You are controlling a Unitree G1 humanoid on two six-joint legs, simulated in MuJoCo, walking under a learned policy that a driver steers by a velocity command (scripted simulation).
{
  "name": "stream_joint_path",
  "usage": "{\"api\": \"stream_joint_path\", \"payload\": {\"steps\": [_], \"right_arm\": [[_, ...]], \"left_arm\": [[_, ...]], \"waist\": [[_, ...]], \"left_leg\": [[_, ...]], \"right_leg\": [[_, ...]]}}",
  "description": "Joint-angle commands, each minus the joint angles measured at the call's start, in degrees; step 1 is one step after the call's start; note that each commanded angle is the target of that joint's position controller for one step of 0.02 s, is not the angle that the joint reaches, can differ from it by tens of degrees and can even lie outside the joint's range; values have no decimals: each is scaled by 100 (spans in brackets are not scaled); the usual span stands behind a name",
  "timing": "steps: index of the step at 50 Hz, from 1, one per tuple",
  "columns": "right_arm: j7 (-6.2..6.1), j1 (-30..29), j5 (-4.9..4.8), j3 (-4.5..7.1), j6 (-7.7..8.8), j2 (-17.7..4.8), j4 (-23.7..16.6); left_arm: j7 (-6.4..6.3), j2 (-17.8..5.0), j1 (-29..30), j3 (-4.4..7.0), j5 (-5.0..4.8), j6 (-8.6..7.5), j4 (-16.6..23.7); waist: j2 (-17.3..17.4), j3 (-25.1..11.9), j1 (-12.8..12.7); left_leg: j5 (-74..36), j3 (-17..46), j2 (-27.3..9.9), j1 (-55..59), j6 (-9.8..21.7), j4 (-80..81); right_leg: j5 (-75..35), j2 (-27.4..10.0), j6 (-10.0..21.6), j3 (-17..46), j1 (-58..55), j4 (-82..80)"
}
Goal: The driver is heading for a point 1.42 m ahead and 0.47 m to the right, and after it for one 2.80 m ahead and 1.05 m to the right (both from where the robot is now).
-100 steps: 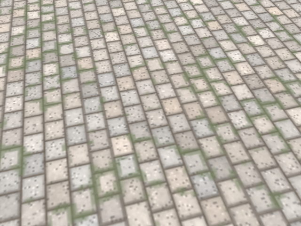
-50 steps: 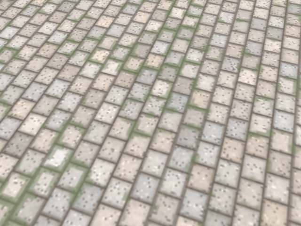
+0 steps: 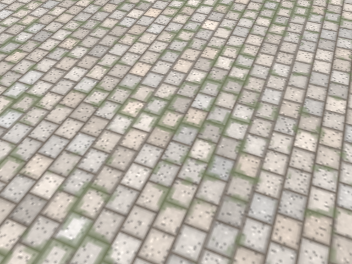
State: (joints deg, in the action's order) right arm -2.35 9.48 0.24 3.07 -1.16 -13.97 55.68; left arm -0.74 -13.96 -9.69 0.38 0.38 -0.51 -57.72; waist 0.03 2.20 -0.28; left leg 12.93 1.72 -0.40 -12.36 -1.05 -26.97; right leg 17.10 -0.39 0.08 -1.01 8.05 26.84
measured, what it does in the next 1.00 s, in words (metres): walks ahead: right foot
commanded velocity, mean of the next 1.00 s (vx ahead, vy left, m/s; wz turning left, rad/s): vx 0.32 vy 0.00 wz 0.00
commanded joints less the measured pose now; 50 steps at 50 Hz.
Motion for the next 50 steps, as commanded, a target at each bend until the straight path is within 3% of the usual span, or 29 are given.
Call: {"api": "stream_joint_path", "payload": {"steps": [1, 6, 7, 9, 11, 12, 13, 16, 18, 19, 20, 21, 22, 23, 24, 26, 29, 32, 35, 38, 41, 42, 43, 44, 45, 46, 47, 48, 50], "right_arm": [[-34, -45, -6, 111, 50, -649, -72], [-43, -69, -11, 87, 46, -636, 166], [-44, 11, -15, 72, 39, -582, 251], [-40, -10, -70, 84, 43, -570, 304], [11, -328, -79, 68, 177, -508, 155], [60, -465, -104, 47, 274, -442, 73], [113, -495, -144, 53, 359, -437, 51], [236, -257, -223, 67, 537, -425, 126], [245, 703, -176, 163, 557, -473, 615], [237, 1287, -154, 236, 547, -627, 777], [203, 1969, -161, 355, 555, -1180, 857], [292, 2136, -75, 289, 655, -1218, 890], [303, 1595, -78, 175, 751, -929, 748], [321, 1244, -82, 98, 810, -682, 614], [348, 1018, -74, 60, 827, -654, 525], [349, 1053, -39, -44, 776, -410, 514], [240, 1420, -14, -62, 699, -545, 586], [147, 1446, 3, -55, 655, -703, 528], [115, 1763, -44, -32, 645, -748, 602], [101, 1834, -108, 13, 601, -753, 654], [91, 1595, -64, 112, 508, -962, 559], [91, 1494, -30, 105, 445, -928, 518], [104, 1455, 15, 48, 427, -820, 422], [201, 2215, 14, -165, 523, -41, 339], [257, 2054, -88, -176, 712, -79, 435], [283, 1390, -276, -23, 838, -601, 174], [252, 963, -332, 1, 897, -727, 35], [193, 782, -270, 42, 887, -707, 13], [138, 1062, -162, 71, 727, -468, 65]], "left_arm": [[-24, -655, -75, 117, -3, -39, 117], [-43, -647, -160, 106, -2, -30, 0], [-55, -630, -278, 105, -9, -19, -70], [-95, -853, -335, 189, -80, 20, -78], [-125, -1162, -594, 298, -137, -16, -70], [-138, -1296, -677, 362, -169, -73, -94], [-143, -1250, -679, 373, -156, -142, -78], [-95, -1116, -366, 387, -229, -238, 78], [-49, -1044, -144, 373, -243, -217, 184], [-25, -821, -62, 300, -196, -247, 240], [-10, -395, 3, 182, -103, -303, 441], [-33, -494, 126, 224, -204, -390, 608], [-2, -666, 89, 268, -344, -465, 605], [48, -710, 33, 280, -373, -529, 553], [58, -727, 31, 314, -314, -571, 515], [116, -744, 112, 379, -202, -564, 505], [178, -454, 441, 333, -152, -469, 646], [190, -267, 1216, 240, -160, -447, 966], [249, -270, 1714, 198, -195, -451, 1154], [338, -369, 1927, 208, -221, -490, 1325], [357, -738, 1166, 385, -207, -513, 1201], [320, -944, 256, 520, -218, -492, 930], [263, -1172, -774, 629, -202, -453, 656], [235, -1697, -1559, 755, -60, -430, 480], [250, -1289, -1501, 612, -82, -421, 425], [256, -1013, -880, 514, -131, -469, 492], [260, -794, -301, 442, -114, -512, 630], [297, -598, 61, 379, -58, -564, 659], [346, -373, 265, 308, 17, -621, 616]], "waist": [[-24, -222, -10], [-38, -180, -3], [-75, -297, -5], [-399, -6, -42], [-928, 480, -196], [-1081, 712, -230], [-1024, 834, -199], [-772, 710, 71], [-537, 280, 467], [-43, 33, 691], [1548, -287, 824], [1660, -368, 799], [946, 100, 508], [685, 296, 367], [488, 354, 258], [502, 312, 207], [433, 277, 261], [370, 474, 389], [442, 629, 506], [442, 680, 387], [680, -36, -169], [698, -576, -631], [577, -1205, -1047], [-844, -2259, -734], [-1151, -2555, -755], [-974, -1462, -637], [-510, -833, -441], [-150, -430, -222], [-367, -308, 144]], "left_leg": [[-1290, 173, -175, 495, 152, 250], [-1216, 139, -165, 482, 141, 287], [-675, 27, -72, 509, 143, 250], [1114, -340, 257, -27, 177, -223], [1399, -537, 290, -1033, 213, -1112], [1199, -382, 54, -1304, 280, -1578], [1276, -235, -141, -1608, 353, -1853], [1321, -266, -300, -1188, 546, -886], [82, -696, 196, 829, 438, -3], [209, -85, -131, 1594, 521, 258], [1083, 2133, -1432, 2350, 1119, 1217], [1729, 3864, -2158, 2287, 1765, 1794], [1919, 3517, -2176, 2075, 1744, 1761], [1708, 2819, -1890, 1903, 1507, 1772], [1157, 2281, -1685, 1777, 1303, 1820], [-328, 1335, -1322, 1584, 1045, 1851], [-1615, 738, -1176, 1490, 1138, 1925], [-1702, 360, -1030, 1057, 1115, 2133], [-1610, 182, -1092, 1018, 1124, 2297], [-2065, 95, -1336, 1574, 1059, 2088], [-4554, -43, -1438, 2050, 885, 991], [-5225, -210, -1248, 1873, 759, -64], [-4411, -276, -1036, 813, 606, -1486], [-1421, -361, -12, -1547, 212, -3955], [1819, 517, 410, -2286, 271, -5052], [1616, 595, 38, -2860, 414, -5445], [1063, 422, -298, -2796, 498, -5242], [640, 304, -545, -2523, 500, -4845], [296, 340, -817, -1798, 485, -4310]], "right_leg": [[-1085, -244, 92, 234, 401, -561], [-1052, -218, 92, 219, 399, -599], [-471, -176, 121, 191, 349, -656], [1574, -316, 406, 536, 532, -905], [3042, -1203, 927, 1762, 506, -1603], [3113, -1698, 1218, 2393, 592, -1865], [2823, -1918, 1356, 2622, 498, -1937], [1764, -1651, 1082, 1927, 349, -1625], [962, -981, 789, 1039, 1247, -922], [283, -611, 566, 528, 1708, 132], [615, 60, 112, -277, 2758, 2229], [1621, 304, 99, 306, 3394, 3552], [1296, -91, 236, 652, 3909, 4190], [662, -337, 367, 657, 4023, 4256], [147, -507, 419, 556, 4004, 4060], [-462, -687, 364, 401, 3644, 3540], [-885, -644, 101, 113, 3587, 2899], [-1523, -475, -17, -77, 3257, 1593], [-1963, -296, 42, -231, 2882, 835], [-1896, -272, 271, -107, 2860, 408], [-1406, 92, 564, -282, 1702, 421], [-1363, 282, 718, -410, 602, 406], [-1280, -168, 963, 96, -1083, 568], [95, -1777, 1974, 2901, -3400, 197], [802, -2201, 2120, 4650, -3408, -1023], [925, -1979, 1763, 3901, -2520, -1219], [446, -1801, 1575, 3026, -1494, -1368], [-237, -1578, 1449, 2332, -580, -1538], [-752, -1228, 1305, 1563, 322, -1808]]}}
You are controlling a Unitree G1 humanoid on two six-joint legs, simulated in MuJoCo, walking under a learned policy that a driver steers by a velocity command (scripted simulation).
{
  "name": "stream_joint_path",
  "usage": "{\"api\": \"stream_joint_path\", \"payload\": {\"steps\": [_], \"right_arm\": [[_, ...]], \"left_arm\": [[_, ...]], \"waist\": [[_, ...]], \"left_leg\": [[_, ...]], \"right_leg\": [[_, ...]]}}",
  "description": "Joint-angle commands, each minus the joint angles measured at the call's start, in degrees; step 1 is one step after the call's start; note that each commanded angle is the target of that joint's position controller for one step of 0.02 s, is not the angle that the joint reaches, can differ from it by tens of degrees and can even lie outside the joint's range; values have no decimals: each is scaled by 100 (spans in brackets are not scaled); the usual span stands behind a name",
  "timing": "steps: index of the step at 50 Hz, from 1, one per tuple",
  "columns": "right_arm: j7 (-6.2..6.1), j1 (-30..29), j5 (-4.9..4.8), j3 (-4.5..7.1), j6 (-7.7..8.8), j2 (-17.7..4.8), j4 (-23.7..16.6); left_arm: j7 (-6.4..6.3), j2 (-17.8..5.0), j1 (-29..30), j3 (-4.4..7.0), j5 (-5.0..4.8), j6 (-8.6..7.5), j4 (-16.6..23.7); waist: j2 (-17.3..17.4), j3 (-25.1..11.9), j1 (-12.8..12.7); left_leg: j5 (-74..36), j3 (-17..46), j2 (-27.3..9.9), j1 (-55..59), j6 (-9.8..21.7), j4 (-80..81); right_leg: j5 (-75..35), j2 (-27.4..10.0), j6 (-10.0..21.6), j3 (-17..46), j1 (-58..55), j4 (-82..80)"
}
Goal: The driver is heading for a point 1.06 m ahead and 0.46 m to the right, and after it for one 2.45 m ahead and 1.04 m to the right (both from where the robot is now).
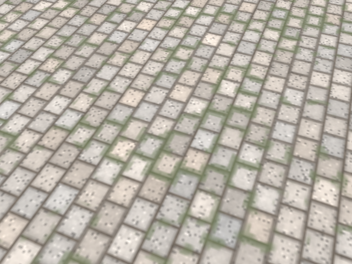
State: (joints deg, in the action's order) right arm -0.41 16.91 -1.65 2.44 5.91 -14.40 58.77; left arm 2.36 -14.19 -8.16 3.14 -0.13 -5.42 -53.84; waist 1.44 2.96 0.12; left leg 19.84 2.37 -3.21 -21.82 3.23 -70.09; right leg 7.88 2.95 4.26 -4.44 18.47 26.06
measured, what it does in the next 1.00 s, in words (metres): walks ahead, turning right: left foot, then right foot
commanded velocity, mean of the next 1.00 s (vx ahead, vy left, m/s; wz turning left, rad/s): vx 0.24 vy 0.00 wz -0.46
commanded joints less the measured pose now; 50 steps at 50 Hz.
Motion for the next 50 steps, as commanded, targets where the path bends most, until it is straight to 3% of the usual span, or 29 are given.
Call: {"api": "stream_joint_path", "payload": {"steps": [1, 4, 6, 9, 12, 15, 17, 18, 19, 20, 21, 22, 23, 25, 27, 31, 37, 39, 40, 41, 42, 43, 44, 45, 46, 47, 50], "right_arm": [[-72, 332, 57, 128, -36, -322, -269], [-115, -320, 163, 157, -79, -402, -597], [-107, -881, 192, 167, -46, -444, -807], [-33, -1590, 151, 120, 12, -351, -994], [51, -2100, 83, 80, 49, -365, -1172], [95, -2129, 102, 146, 117, -643, -1289], [68, -1385, 164, 267, 173, -914, -1123], [35, -664, 265, 350, 209, -1172, -1007], [-12, -33, 361, 430, 165, -1607, -981], [39, 18, 284, 409, 52, -1623, -984], [48, -304, 248, 276, -23, -1064, -1158], [15, -657, 223, 191, -73, -774, -1258], [8, -982, 244, 152, -103, -694, -1263], [-2, -1308, 347, 160, -135, -688, -1222], [-36, -1421, 377, 203, -137, -765, -1186], [-163, -1475, 266, 284, -221, -955, -1159], [-141, -1352, 106, 381, -429, -1243, -1105], [-134, -1373, 18, 412, -489, -1302, -1091], [-124, -1230, -13, 406, -516, -1224, -1029], [-85, -831, 65, 368, -535, -1017, -897], [-29, -936, 350, 259, -520, -664, -1128], [-42, -1320, 333, 257, -494, -701, -1327], [-53, -1553, 199, 318, -502, -925, -1353], [-84, -1525, 114, 328, -507, -919, -1346], [-147, -1450, 159, 348, -518, -940, -1258], [-190, -1430, 205, 383, -535, -1028, -1258], [-183, -1260, 174, 368, -541, -894, -1260]], "left_arm": [[39, -383, 17, 30, 43, -131, 168], [-95, -714, -390, 89, 5, -122, 42], [-195, -823, -658, 124, -6, -88, 13], [-277, -914, -991, 161, -62, -30, -14], [-309, -909, -1367, 183, -131, 29, -97], [-373, -969, -1410, 244, -138, 145, -76], [-403, -928, -1264, 263, -122, 237, 52], [-399, -730, -1184, 199, -85, 246, 217], [-400, -293, -1470, 84, 61, 232, 398], [-392, -32, -2285, -20, -85, 188, 444], [-413, -730, -2139, 160, -194, 230, 351], [-435, -935, -1563, 234, -218, 306, 498], [-470, -862, -1366, 262, -183, 407, 532], [-502, -655, -1384, 302, -128, 615, 623], [-496, -482, -1279, 289, -134, 712, 816], [-399, -487, -820, 280, -84, 736, 1160], [-171, -684, -171, 336, -74, 854, 1579], [-117, -692, -235, 366, -68, 874, 1624], [-132, -752, -349, 405, -45, 869, 1595], [-212, -1089, -625, 528, -31, 854, 1539], [-342, -1844, -874, 698, 0, 839, 1601], [-303, -1852, -857, 626, 143, 723, 1729], [-243, -1627, -803, 570, 138, 597, 1732], [-265, -1511, -544, 543, 62, 513, 1730], [-300, -1347, -279, 499, -26, 502, 1777], [-340, -1233, -74, 449, -77, 530, 1822], [-407, -1226, -50, 420, -7, 564, 1894]], "waist": [[-517, -315, 150], [-393, 1, 109], [-349, 85, -33], [-393, 89, -245], [-457, 101, -411], [-580, 38, -267], [-697, -445, 112], [-517, -1116, 411], [642, -2047, 416], [2059, -2995, 126], [1159, -2594, 164], [717, -1811, 186], [361, -1309, 46], [591, -871, -201], [659, -706, -262], [477, -875, -190], [538, -686, -33], [517, -666, -149], [397, -699, -191], [-205, -832, -196], [-1898, -928, -61], [-1779, -1263, -270], [-1076, -1270, -372], [-892, -1084, -203], [-629, -1020, -91], [-679, -957, 5], [-760, -1087, 101]], "left_leg": [[-391, 219, -567, -771, 21, 220], [-923, 111, -619, -1276, -237, 1204], [-1647, 105, -536, -1538, -375, 2150], [-2477, -40, -209, -1153, -483, 3398], [-2583, -10, -45, -942, -525, 3926], [-2214, 124, 80, -658, -426, 4416], [-2161, 2, 191, 368, -221, 4656], [-2912, 226, -234, 1617, 38, 4529], [-4854, 1382, -1609, 3499, 492, 3960], [-4749, 3187, -2627, 4479, 1304, 4360], [-3944, 2840, -2273, 3894, 1158, 4562], [-3735, 1898, -1986, 3120, 906, 4640], [-3783, 1311, -1706, 2283, 822, 4795], [-3366, 592, -1401, 1070, 819, 5231], [-3247, 189, -1377, 721, 976, 5534], [-3151, -279, -1516, 985, 1048, 5671], [-2418, -624, -1677, 1381, 782, 5393], [-2334, -726, -1666, 1505, 540, 4966], [-2096, -878, -1510, 1393, 296, 4570], [-1538, -1206, -1132, 959, -111, 3722], [911, -1677, -325, -735, -665, 1814], [2159, -654, 255, -1606, -828, 515], [1840, -163, 165, -1758, -750, 40], [1301, -34, 77, -1853, -656, 101], [896, 51, -11, -1863, -634, 309], [637, 89, -23, -1685, -645, 471], [198, 76, 188, -1250, -697, 897]], "right_leg": [[49, -1482, 946, 1777, -492, -1841], [-123, -1436, 1100, 1634, -325, -2101], [-222, -1366, 1021, 1571, -513, -2104], [-412, -1161, 802, 1310, -527, -1959], [-283, -1255, 752, 1462, -813, -1696], [-861, -1369, 551, 1750, -1304, -1009], [-1871, -1108, 278, 1727, -1384, -18], [-1588, -727, 57, 1543, -933, 1083], [924, -38, -285, 1010, 495, 2954], [3369, 304, -449, 1012, 1682, 4375], [3052, -162, -500, 1327, 1978, 4902], [2675, -360, -544, 1049, 2192, 4914], [2360, -572, -627, 932, 2049, 4740], [1877, -776, -681, 785, 1400, 4383], [1592, -772, -719, 646, 1258, 3967], [760, -859, -673, 568, 1064, 2810], [827, -701, -424, 224, 592, 1550], [618, -574, -246, 58, 240, 785], [180, -437, -105, 21, -186, 276], [-1066, -576, 139, 471, -971, -227], [-3531, -1986, 830, 2434, -2069, -231], [-3655, -2608, 1846, 3437, -2054, -390], [-3424, -2324, 1745, 2978, -1987, -466], [-3013, -1999, 1392, 2511, -1847, -456], [-2586, -1792, 1109, 2304, -1713, -457], [-2455, -1693, 1001, 2190, -1454, -504], [-2375, -1509, 1001, 2107, -1210, -562]]}}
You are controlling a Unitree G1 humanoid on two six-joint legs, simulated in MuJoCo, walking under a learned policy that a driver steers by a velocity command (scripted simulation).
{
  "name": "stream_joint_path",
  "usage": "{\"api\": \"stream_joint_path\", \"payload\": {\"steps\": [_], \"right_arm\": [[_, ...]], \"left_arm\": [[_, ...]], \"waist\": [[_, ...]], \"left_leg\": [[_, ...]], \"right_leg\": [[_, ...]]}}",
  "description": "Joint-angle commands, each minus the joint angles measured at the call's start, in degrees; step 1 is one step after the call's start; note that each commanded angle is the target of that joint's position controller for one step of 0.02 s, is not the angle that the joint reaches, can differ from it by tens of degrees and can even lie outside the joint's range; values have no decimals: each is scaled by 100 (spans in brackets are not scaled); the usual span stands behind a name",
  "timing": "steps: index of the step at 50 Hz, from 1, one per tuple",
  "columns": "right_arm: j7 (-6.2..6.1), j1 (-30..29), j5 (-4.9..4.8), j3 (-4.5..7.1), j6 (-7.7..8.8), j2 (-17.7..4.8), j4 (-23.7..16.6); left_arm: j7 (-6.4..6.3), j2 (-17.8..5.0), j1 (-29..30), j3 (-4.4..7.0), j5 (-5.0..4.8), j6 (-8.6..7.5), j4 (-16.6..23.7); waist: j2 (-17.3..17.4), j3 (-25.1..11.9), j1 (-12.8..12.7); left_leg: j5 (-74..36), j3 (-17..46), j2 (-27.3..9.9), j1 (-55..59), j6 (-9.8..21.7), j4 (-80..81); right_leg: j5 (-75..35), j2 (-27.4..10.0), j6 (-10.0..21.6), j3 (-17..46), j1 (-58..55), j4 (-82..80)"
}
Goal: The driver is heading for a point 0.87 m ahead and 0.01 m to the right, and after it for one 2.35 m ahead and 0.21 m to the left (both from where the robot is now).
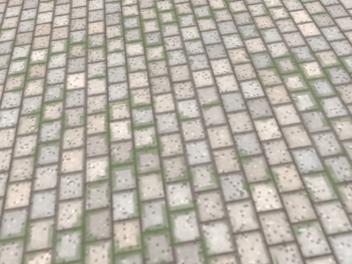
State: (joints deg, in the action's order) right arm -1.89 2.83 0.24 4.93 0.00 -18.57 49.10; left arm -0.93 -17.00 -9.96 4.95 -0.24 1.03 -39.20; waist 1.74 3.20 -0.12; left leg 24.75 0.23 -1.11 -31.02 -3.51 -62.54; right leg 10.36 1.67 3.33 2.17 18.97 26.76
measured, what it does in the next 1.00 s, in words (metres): walks ahead, turning right: left foot, then right foot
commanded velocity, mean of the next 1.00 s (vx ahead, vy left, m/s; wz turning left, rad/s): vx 0.20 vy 0.00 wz -0.32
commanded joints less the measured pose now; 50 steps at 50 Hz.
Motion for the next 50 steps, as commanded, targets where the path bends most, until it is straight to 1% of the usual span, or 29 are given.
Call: {"api": "stream_joint_path", "payload": {"steps": [1, 4, 10, 12, 13, 14, 15, 16, 17, 18, 19, 20, 22, 24, 28, 29, 31, 32, 33, 34, 35, 36, 37, 38, 39, 40, 43, 47, 50], "right_arm": [[-38, 104, -24, 100, 49, -423, -314], [-16, -22, -20, 52, 45, -333, -377], [92, 60, -74, 72, 125, -444, -457], [146, 300, -83, 91, 184, -459, -434], [169, 539, -78, 111, 209, -474, -375], [163, 745, -27, 179, 210, -694, -332], [117, 770, 64, 250, 158, -1076, -383], [134, 638, 256, 262, 139, -1223, -414], [117, 340, 231, 171, 168, -886, -615], [93, 94, 159, 104, 167, -627, -675], [81, -16, 78, 73, 158, -543, -722], [66, 2, -2, 46, 150, -502, -708], [29, 402, -31, 24, 111, -491, -591], [-1, 746, -54, 46, 104, -595, -507], [52, 918, -107, 113, 171, -904, -451], [83, 992, -138, 127, 184, -963, -425], [148, 943, -236, 116, 183, -968, -403], [178, 967, -238, 70, 191, -834, -385], [215, 922, -184, -32, 238, -536, -389], [289, 688, -54, -199, 306, -23, -525], [280, 451, -64, -204, 439, 5, -895], [257, 231, -196, -62, 517, -518, -939], [298, 357, -277, -4, 542, -665, -884], [323, 471, -255, 1, 555, -617, -760], [340, 453, -169, 10, 569, -613, -741], [369, 412, -118, 6, 574, -549, -732], [424, 267, -77, -85, 559, -260, -774], [466, -424, -115, -215, 551, -28, -1045], [539, -732, -157, -224, 565, -101, -1220]], "left_arm": [[-94, -973, 92, 249, -8, -78, 431], [-140, -1063, 86, 275, -31, -35, 451], [-90, -1075, 202, 263, -25, 41, 511], [-101, -1053, 316, 243, -63, 79, 554], [-121, -1025, 404, 225, -100, 111, 583], [-143, -882, 307, 182, -103, 128, 605], [-132, -510, -26, 91, -41, 133, 586], [-119, -807, 27, 200, -90, 72, 776], [-112, -1227, -108, 319, -16, 39, 623], [-101, -1277, -209, 372, -46, 61, 477], [-130, -1097, -330, 347, -37, 122, 332], [-136, -946, -325, 301, -18, 161, 323], [-84, -651, -155, 179, -63, 149, 402], [-34, -524, 186, 82, -76, 72, 521], [56, -364, 396, -54, -42, -137, 537], [72, -419, 337, -43, -58, -184, 496], [99, -439, -92, -19, -94, -265, 290], [95, -462, -408, 8, -103, -280, 131], [61, -544, -868, 50, -133, -280, -4], [5, -801, -1529, 111, -107, -284, -116], [43, -1567, -1760, 283, -38, -291, -101], [84, -1238, -1697, 210, 6, -402, -102], [97, -878, -1417, 89, 4, -487, -61], [111, -721, -1207, 35, 5, -542, -15], [118, -660, -1042, 6, -20, -551, -1], [108, -617, -983, -20, -4, -549, 18], [69, -641, -1048, -5, 2, -544, -24], [27, -787, -1346, 37, -30, -546, -201], [27, -868, -1548, 65, -86, -545, -367]], "waist": [[-790, -1087, 91], [-887, -1034, 5], [-1108, -896, -57], [-1123, -929, 79], [-1085, -932, 233], [-821, -1001, 233], [511, -1097, -29], [1606, -750, -92], [971, -678, -116], [666, -611, -206], [512, -553, -241], [532, -464, -170], [634, -499, 18], [899, -433, 292], [914, -274, 409], [882, -227, 398], [722, -173, 116], [618, -217, -48], [472, -436, -284], [-388, -745, -541], [-1705, -622, -548], [-1244, -243, -632], [-1158, 80, -441], [-1108, 166, -339], [-1002, 261, -270], [-912, 273, -221], [-705, 134, -208], [-724, 262, -416], [-714, 409, -427]], "left_leg": [[-361, 307, 20, -295, -47, 476], [-510, 387, 115, 26, -116, 1286], [-416, 452, 305, 744, -26, 2400], [-701, 418, 334, 1152, 78, 3171], [-1269, 333, 307, 1603, 160, 3907], [-1782, 608, -174, 2245, 340, 4278], [-2576, 1723, -1446, 2889, 812, 4444], [-3247, 2948, -2242, 2478, 1786, 4643], [-3261, 2677, -2226, 2311, 1967, 4605], [-3168, 2070, -1840, 2210, 1731, 4494], [-2938, 1640, -1502, 2235, 1523, 4426], [-3030, 1482, -1424, 2288, 1527, 4406], [-1474, 1196, -1160, 2439, 1497, 4726], [-185, 1351, -1184, 2733, 1512, 5024], [-160, 1168, -1264, 2288, 1499, 5186], [-206, 1147, -1287, 2141, 1527, 5169], [-166, 1048, -1249, 1730, 1489, 4992], [-215, 966, -1161, 1422, 1390, 4764], [-265, 764, -998, 934, 1159, 4308], [-120, 133, -491, 133, 728, 2754], [710, -344, 116, -1314, 467, 1388], [897, 122, -192, -1787, 487, 382], [328, 281, -417, -2038, 592, 111], [-153, 256, -518, -2035, 638, 93], [-566, 246, -581, -2062, 610, 236], [-934, 241, -645, -1903, 564, 399], [-1809, 15, -535, -1536, 313, 1071], [-2744, -188, -261, -730, 207, 2487], [-2848, -111, -178, -548, 371, 2995]], "right_leg": [[-2460, -1354, 1084, 1489, -1270, -639], [-1757, -1277, 1067, 1674, -1107, -651], [-1222, -1144, 976, 2350, -821, -556], [-1359, -1019, 837, 2522, -839, -359], [-1241, -856, 659, 2475, -701, -195], [-569, -594, 379, 2279, -275, 149], [1314, 122, 29, 1381, 551, 1451], [2730, 639, -239, 693, 1527, 2540], [2474, 267, -399, 874, 1493, 3534], [2107, 250, -481, 834, 1447, 3906], [1857, 236, -593, 777, 1454, 4128], [1642, 243, -690, 781, 1574, 4306], [1228, 139, -736, 464, 1602, 3820], [1174, 1, -745, 216, 1680, 3011], [1436, -173, -570, -316, 556, 1328], [1365, -135, -496, -396, 252, 973], [507, -42, -278, -565, -628, -96], [310, 24, -165, -601, -1247, -459], [311, -163, -54, -311, -2104, -495], [622, -1132, 207, 996, -2978, -823], [1563, -2313, 1048, 3035, -3108, -1361], [2211, -2475, 1457, 3453, -2691, -1612], [2460, -2206, 1296, 2986, -2571, -1675], [2181, -1916, 1114, 2512, -2458, -1766], [1571, -1778, 1002, 2171, -2383, -1843], [887, -1645, 912, 1816, -2236, -1914], [-492, -1356, 872, 996, -1982, -2002], [-798, -1196, 771, 420, -1473, -2079], [-868, -1442, 743, 434, -1667, -2031]]}}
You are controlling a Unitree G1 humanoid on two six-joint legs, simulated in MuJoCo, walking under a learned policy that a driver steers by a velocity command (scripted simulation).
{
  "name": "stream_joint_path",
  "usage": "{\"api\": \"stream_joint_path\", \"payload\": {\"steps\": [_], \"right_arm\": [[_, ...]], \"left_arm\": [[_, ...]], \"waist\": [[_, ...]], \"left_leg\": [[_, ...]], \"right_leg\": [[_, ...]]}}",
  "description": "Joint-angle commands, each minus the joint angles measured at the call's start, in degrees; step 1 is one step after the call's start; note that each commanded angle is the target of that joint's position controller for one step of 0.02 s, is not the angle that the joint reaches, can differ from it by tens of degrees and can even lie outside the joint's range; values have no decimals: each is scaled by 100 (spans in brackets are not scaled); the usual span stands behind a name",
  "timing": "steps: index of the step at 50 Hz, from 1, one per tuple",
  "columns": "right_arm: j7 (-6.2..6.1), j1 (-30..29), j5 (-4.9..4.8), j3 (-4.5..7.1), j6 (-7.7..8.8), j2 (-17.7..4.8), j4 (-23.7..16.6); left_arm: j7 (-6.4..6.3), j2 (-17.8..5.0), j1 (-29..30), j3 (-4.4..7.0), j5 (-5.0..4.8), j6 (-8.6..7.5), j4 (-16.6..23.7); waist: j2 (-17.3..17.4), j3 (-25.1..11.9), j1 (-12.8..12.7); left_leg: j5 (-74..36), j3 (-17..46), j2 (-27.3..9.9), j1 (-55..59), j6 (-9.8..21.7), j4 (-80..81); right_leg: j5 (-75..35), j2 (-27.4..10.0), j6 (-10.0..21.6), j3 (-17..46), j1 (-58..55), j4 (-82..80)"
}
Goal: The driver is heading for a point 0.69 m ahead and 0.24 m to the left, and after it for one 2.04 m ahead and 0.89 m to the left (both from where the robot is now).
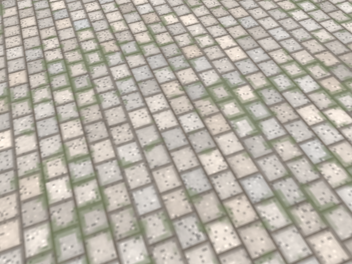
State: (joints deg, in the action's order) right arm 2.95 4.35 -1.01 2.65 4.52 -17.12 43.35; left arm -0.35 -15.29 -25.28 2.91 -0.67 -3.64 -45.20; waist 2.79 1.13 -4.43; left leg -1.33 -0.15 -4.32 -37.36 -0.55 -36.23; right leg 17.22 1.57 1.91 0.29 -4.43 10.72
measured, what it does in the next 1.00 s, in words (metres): walks ahead, turning left: left foot, then right foot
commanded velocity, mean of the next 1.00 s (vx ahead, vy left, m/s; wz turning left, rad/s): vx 0.41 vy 0.00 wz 0.20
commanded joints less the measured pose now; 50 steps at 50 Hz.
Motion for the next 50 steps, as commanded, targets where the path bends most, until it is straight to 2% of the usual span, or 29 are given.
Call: {"api": "stream_joint_path", "payload": {"steps": [1, 3, 4, 5, 6, 7, 8, 9, 10, 11, 12, 13, 15, 17, 22, 26, 30, 31, 32, 33, 34, 35, 36, 37, 38, 41, 44, 47, 50], "right_arm": [[80, -916, -33, 14, 125, -301, -687], [106, -803, -18, 54, 145, -430, -703], [86, -586, -3, 105, 140, -544, -672], [38, -54, 10, 198, 124, -705, -552], [-31, 851, 8, 319, 96, -931, -310], [-108, 1841, 67, 410, 56, -1342, -152], [-38, 2058, 100, 441, 61, -1595, -13], [-51, 1895, 21, 293, 69, -997, -60], [-88, 1484, 25, 238, 64, -837, -86], [-105, 1116, 63, 214, 62, -777, -145], [-99, 872, 126, 190, 71, -662, -177], [-100, 746, 205, 161, 97, -566, -195], [-94, 690, 151, 162, 169, -519, -144], [-114, 740, 104, 183, 218, -599, -45], [-216, 1082, 56, 222, 150, -789, 96], [-252, 1665, -36, 257, 18, -942, 297], [-320, 1706, -55, 313, -120, -1026, 343], [-327, 1608, -50, 310, -146, -1026, 330], [-323, 1628, -1, 241, -153, -841, 315], [-316, 1622, 140, 83, -143, -420, 124], [-309, 2392, 23, -65, -39, 140, -33], [-327, 2168, -101, 82, -9, -529, 70], [-350, 1692, -145, 199, -29, -853, -51], [-385, 1482, -78, 217, -82, -814, -83], [-399, 1400, -15, 256, -160, -767, -107], [-386, 1548, -58, 249, -465, -400, -198], [-360, 1236, 10, 211, -575, -245, -468], [-231, 891, 34, 213, -575, -251, -652], [-119, 527, 48, 273, -629, -368, -898]], "left_arm": [[-35, -1054, -22, 279, -62, -68, 191], [-52, -1117, -5, 305, -69, -22, 127], [-61, -1191, 28, 323, -49, 7, 117], [-75, -1230, 79, 326, -30, 52, 107], [-101, -1146, 63, 276, 1, 92, 113], [-122, -838, -98, 143, 144, 88, 242], [-44, -52, -957, -59, 24, -26, 262], [-10, -770, -281, 80, -126, -140, 216], [20, -1005, 349, 156, -249, -196, 420], [-6, -940, 637, 120, -188, -235, 476], [-22, -892, 754, 145, -77, -228, 473], [-14, -818, 590, 151, -54, -176, 430], [-27, -614, 407, 117, -44, -58, 346], [-52, -547, 675, 95, 17, 13, 440], [16, -390, 1692, 12, 51, -101, 692], [143, -375, 2495, -15, -7, -206, 941], [230, -673, 2371, 91, -22, -293, 973], [217, -780, 1974, 155, -21, -313, 877], [167, -1043, 1211, 293, 3, -324, 671], [102, -1457, 218, 405, 116, -310, 566], [110, -1890, 95, 491, 210, -242, 485], [114, -1267, 236, 342, 189, -233, 608], [89, -966, 628, 239, 173, -229, 664], [93, -801, 969, 183, 180, -218, 681], [103, -639, 1245, 147, 155, -198, 651], [74, -668, 1663, 182, 187, -235, 570], [-34, -876, 1843, 273, 160, -190, 492], [-111, -961, 1911, 304, 98, -77, 445], [-90, -1094, 1828, 356, -3, 26, 354]], "waist": [[-821, 629, 54], [-847, 495, 205], [-936, 263, 347], [-998, -163, 661], [-949, -784, 1094], [-223, -1689, 1373], [1524, -2630, 806], [894, -2114, 1124], [579, -1146, 1050], [-20, -695, 858], [-110, -385, 681], [72, -367, 475], [166, -307, 318], [112, -43, 300], [-60, 211, 622], [-88, 328, 929], [154, 163, 663], [201, -38, 396], [107, -581, 33], [-492, -1583, -343], [-2181, -2242, 105], [-1618, -2066, -94], [-1235, -1353, -73], [-854, -1046, 88], [-780, -737, 251], [-987, -438, 600], [-904, -338, 619], [-838, -432, 495], [-793, -385, 385]], "left_leg": [[-142, -38, 151, 82, 165, 490], [175, -72, 236, 319, 336, 654], [404, -195, 390, 716, 438, 641], [522, -375, 590, 1498, 588, 665], [431, -417, 619, 2853, 766, 624], [418, 937, -555, 4743, 1145, 359], [2367, 3975, -1798, 6304, 2048, 1287], [3068, 4262, -1630, 5906, 1775, 1953], [2787, 3344, -1487, 5098, 1543, 2042], [2098, 2736, -1305, 4228, 1444, 2141], [1493, 2248, -1086, 3533, 1426, 2266], [1215, 1952, -941, 3113, 1424, 2427], [979, 1571, -838, 2692, 1542, 2742], [784, 1237, -818, 2432, 1596, 2974], [273, 508, -538, 2648, 1357, 3057], [337, 661, -664, 3016, 1296, 2767], [108, 1096, -952, 3579, 1087, 2112], [-390, 1051, -853, 3541, 985, 1669], [-757, 834, -506, 3264, 807, 699], [413, 533, -69, 2271, 554, -1077], [3405, 246, 795, 186, 170, -2959], [3554, 857, 554, -299, 104, -3653], [3204, 792, 368, -497, 70, -3821], [2927, 648, 157, -312, -10, -3714], [2749, 603, 23, -131, -71, -3440], [2330, 367, -74, 538, -210, -2944], [1586, 271, -138, 564, -261, -1976], [761, 64, -79, 955, -168, -1062], [843, -72, -9, 1053, -28, -520]], "right_leg": [[-1722, -1527, 845, 627, 490, -342], [-2525, -1641, 730, 591, 112, -12], [-3555, -1621, 665, 538, -29, 360], [-4703, -1495, 565, 392, -43, 1100], [-5077, -1233, 395, 186, 398, 2239], [-3189, -904, 206, 51, 1742, 4121], [1437, 221, -109, 456, 3698, 6023], [1554, -15, -39, 990, 4313, 6544], [1068, -305, 20, 732, 4690, 6562], [543, -605, 37, 555, 4493, 6287], [222, -786, 14, 496, 4278, 5963], [-4, -938, 9, 551, 3914, 5831], [-105, -1017, -78, 482, 3683, 5560], [-369, -1086, -211, 415, 3916, 5128], [-1993, -968, -332, 204, 4088, 3236], [-2267, -668, -359, 114, 3849, 2252], [-1567, -495, -169, 231, 3360, 1743], [-1411, -390, -63, 114, 2760, 1578], [-1396, -408, 122, 78, 1577, 1548], [-1381, -1447, 484, 1067, -110, 1817], [-852, -2722, 1335, 3582, -1720, 1232], [-996, -2623, 1289, 3794, -1462, 920], [-2068, -2481, 1101, 2675, -858, 1049], [-3222, -2248, 1008, 1884, -215, 1092], [-3822, -2024, 945, 1304, 370, 1029], [-3976, -1825, 995, 420, 1414, 528], [-3909, -1837, 1057, -124, 1505, 305], [-3700, -1753, 958, -633, 1388, 345], [-3412, -1866, 871, -755, 1093, 621]]}}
